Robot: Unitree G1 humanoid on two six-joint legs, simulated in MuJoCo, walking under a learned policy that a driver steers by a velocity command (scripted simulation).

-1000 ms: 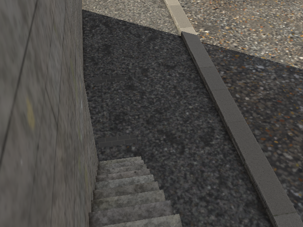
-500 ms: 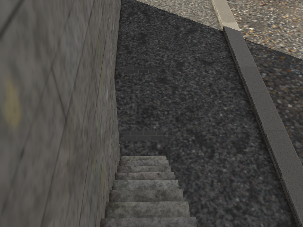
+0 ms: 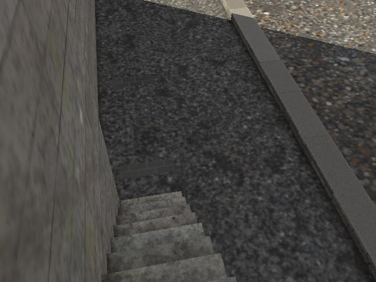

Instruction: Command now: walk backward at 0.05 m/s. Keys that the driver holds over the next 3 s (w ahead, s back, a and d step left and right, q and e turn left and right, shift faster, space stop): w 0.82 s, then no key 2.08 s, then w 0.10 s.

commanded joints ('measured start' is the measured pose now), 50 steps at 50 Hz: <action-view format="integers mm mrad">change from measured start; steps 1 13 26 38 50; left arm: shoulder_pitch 345 309 -257 -2 183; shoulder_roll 130 221 88 122 147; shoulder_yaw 48 32 -58 -55 -47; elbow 37 79 -311 -123 -36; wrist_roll -29 108 63 119 107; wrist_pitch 33 -123 -69 -44 -80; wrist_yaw -6 85 21 65 60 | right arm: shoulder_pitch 77 -98 -44 -99 -109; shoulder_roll -115 -14 -201 -131 -75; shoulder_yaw -23 37 47 19 -13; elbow -59 -301 -336 -126 -196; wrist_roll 55 -136 -98 -176 -175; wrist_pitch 17 21 -136 -128 -45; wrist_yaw -26 145 71 8 177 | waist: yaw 128 123 -114 -32 -26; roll -97 -40 337 72 28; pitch -347 34 163 12 86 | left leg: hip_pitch -679 -812 -104 235 -480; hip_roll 49 177 387 357 188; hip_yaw -101 -158 -1037 -323 -220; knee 545 474 -1131 -605 -81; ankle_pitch -300 569 -446 231 913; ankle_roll -52 -132 268 7 -85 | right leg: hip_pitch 927 -36 -898 -484 -353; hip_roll -321 -226 120 14 -101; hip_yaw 159 424 236 92 371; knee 446 127 727 353 569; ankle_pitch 1094 -773 -570 -159 79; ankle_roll -197 -195 19 38 -183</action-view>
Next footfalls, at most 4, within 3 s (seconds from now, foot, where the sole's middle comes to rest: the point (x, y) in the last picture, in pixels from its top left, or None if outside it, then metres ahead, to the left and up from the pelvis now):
0.44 left None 0.03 0.20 -0.59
0.86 right None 0.17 -0.03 -0.80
1.22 left None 0.34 0.11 -1.01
1.34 right None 0.30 -0.12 -0.81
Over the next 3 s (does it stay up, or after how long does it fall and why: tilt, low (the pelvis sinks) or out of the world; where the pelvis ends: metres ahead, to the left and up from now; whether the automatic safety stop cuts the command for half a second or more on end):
stays up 0.98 0.08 -0.66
